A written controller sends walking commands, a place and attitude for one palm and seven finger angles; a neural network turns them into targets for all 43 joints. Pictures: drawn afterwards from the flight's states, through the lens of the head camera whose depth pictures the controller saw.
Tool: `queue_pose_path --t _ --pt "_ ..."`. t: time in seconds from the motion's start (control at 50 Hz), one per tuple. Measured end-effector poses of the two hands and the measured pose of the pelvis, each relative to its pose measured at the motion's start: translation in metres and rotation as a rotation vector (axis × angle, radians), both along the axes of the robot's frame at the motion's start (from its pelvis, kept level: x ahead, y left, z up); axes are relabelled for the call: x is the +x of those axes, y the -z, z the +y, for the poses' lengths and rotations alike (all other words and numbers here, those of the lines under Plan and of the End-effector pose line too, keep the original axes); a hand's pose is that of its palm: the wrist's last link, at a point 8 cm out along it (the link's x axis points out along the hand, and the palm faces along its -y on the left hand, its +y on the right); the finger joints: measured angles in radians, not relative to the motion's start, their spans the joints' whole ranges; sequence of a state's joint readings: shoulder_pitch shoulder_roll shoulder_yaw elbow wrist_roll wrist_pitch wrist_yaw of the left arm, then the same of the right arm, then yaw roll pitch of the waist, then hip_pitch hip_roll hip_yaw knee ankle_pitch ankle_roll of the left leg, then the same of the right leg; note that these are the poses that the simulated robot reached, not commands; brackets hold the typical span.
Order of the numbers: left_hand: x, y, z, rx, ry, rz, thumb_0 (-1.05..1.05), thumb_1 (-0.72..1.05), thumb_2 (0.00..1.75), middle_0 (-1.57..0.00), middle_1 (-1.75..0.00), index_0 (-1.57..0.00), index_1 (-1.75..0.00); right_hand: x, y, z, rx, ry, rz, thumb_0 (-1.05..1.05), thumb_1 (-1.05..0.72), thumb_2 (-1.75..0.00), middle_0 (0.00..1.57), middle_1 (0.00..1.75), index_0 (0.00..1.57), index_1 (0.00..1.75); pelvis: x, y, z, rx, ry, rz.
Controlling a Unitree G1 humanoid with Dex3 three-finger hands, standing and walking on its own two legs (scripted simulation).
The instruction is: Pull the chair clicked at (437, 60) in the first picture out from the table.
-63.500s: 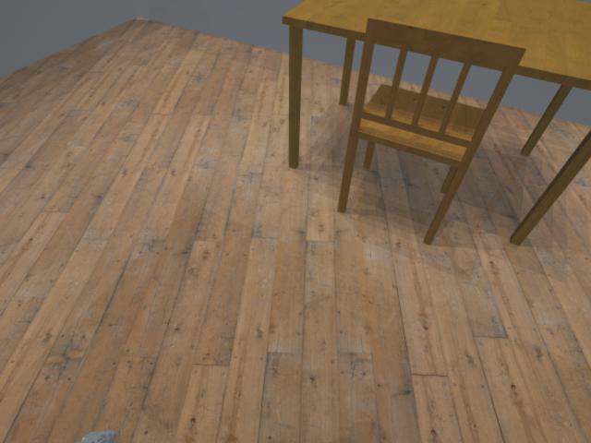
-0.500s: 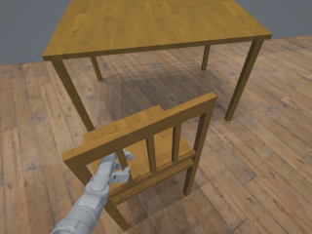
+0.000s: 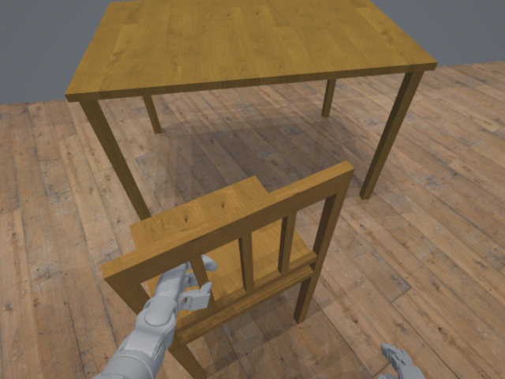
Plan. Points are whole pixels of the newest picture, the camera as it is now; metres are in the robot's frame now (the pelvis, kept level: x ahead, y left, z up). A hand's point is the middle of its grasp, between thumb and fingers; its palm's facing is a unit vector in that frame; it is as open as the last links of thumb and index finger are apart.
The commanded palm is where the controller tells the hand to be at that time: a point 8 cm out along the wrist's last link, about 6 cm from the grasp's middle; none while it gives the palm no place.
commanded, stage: stop walking, hand still on the chair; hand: left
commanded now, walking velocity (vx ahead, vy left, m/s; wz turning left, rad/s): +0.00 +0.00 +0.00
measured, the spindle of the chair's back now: (246, 263) +0.36 +0.03 -0.10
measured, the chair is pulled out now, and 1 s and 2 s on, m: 0.46 0.46 0.46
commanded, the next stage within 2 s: open the thumb and straighten the fingers in 0.02 s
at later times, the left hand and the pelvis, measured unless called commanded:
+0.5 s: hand (197, 291) +0.28 +0.12 -0.07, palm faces -0.14 -0.97 -0.19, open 11.8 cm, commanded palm +0.27 +0.17 -0.05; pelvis +0.00 +0.00 -0.02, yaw +3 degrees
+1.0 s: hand (197, 298) +0.27 +0.12 -0.08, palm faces -0.13 -0.97 -0.19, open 17.4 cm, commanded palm +0.25 +0.17 -0.06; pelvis +0.01 -0.02 -0.04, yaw +5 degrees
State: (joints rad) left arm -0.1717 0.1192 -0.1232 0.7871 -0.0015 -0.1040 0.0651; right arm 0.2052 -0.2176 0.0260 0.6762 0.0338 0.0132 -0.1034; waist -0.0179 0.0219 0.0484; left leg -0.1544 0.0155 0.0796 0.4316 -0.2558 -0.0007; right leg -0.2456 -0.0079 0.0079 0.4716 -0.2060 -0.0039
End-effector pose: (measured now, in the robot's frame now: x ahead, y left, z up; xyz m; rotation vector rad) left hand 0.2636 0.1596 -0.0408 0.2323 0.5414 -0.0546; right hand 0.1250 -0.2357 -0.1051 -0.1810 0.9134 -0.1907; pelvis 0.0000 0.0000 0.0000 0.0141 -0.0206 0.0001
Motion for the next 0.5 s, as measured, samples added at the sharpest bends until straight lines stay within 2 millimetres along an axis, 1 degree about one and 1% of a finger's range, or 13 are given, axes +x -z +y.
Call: queue_pose_path --t 0.08,0.16,0.26,0.32,0.4,0.46,0.5 --pt "0.0 0.0 0.0 -0.003 0.001 0.002 0.14 0.63 0.82 -0.18 -1.21 -0.49 -1.45 0.002 -0.001 0.001 -0.003 0.0 0.003 0.01 -0.9 -0.9 0.2 0.3 0.2 0.3 0.001 0.0 0.001 -0.001 0.002 0.003" --pt "0.0 0.0 0.001 -0.011 0.003 0.003 0.14 0.62 0.82 -0.18 -1.22 -0.49 -1.45 -0.001 -0.001 0.001 0.002 0.007 0.015 0.01 -0.9 -0.9 0.2 0.3 0.2 0.3 0.002 0.0 0.001 -0.002 -0.004 0.014" --pt "0.002 0.002 0.009 -0.038 0.024 -0.022 0.12 0.54 0.77 -0.23 -1.25 -0.49 -1.45 -0.005 -0.001 -0.006 0.025 -0.028 0.015 0.01 -0.9 -0.9 0.2 0.3 0.2 0.3 0.0 0.006 0.0 -0.001 -0.032 0.07" --pt "0.001 0.002 0.01 -0.026 0.029 -0.031 0.09 0.4 0.69 -0.24 -1.26 -0.49 -1.45 -0.004 0.001 -0.012 0.021 -0.047 0.009 0.01 -0.9 -0.9 0.2 0.3 0.2 0.3 -0.001 0.011 0.001 -0.005 -0.041 0.098" --pt "0.003 0.003 0.012 -0.025 0.02 -0.034 0.05 0.1 0.53 -0.27 -1.29 -0.48 -1.43 0.0 0.007 -0.015 0.014 -0.065 0.006 0.01 -0.9 -0.9 0.2 0.3 0.2 0.3 -0.001 0.017 0.002 -0.007 -0.049 0.13" --pt "0.005 0.004 0.013 -0.023 0.021 -0.029 0.03 -0.13 0.41 -0.29 -1.25 -0.46 -1.35 0.006 0.012 -0.015 0.016 -0.075 -0.008 0.01 -0.9 -0.9 0.2 0.3 0.2 0.3 0.0 0.022 0.002 -0.007 -0.053 0.147" --pt "0.005 0.006 0.013 -0.018 0.027 -0.017 0.02 -0.24 0.35 -0.3 -1.2 -0.43 -1.27 0.011 0.015 -0.013 0.022 -0.081 -0.024 0.01 -0.9 -0.9 0.2 0.3 0.2 0.3 0.001 0.025 0.001 -0.007 -0.055 0.155"
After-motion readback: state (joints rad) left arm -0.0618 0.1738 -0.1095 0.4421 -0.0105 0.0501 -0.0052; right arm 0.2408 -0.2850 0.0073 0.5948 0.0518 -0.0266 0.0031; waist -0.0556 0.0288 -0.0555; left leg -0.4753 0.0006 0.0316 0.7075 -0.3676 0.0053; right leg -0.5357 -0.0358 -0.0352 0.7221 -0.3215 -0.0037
